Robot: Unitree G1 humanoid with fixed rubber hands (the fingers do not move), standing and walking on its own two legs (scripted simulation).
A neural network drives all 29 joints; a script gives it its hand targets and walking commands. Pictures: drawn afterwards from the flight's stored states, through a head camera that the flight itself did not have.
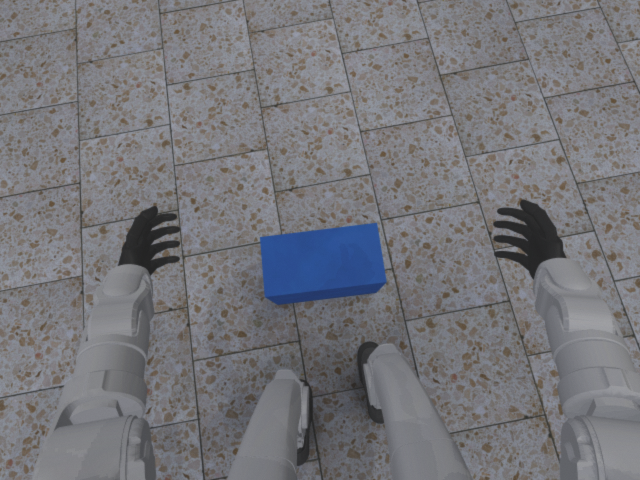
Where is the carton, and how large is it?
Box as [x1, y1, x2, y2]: [260, 223, 386, 304]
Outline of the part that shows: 376,223 260,237 265,296 275,303 281,304 376,292 386,281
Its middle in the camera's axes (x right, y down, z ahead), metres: +0.01 +0.07 +1.00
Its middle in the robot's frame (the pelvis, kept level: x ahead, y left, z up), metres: +0.44 +0.01 -0.59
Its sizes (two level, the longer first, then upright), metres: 0.283 0.144 0.217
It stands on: the floor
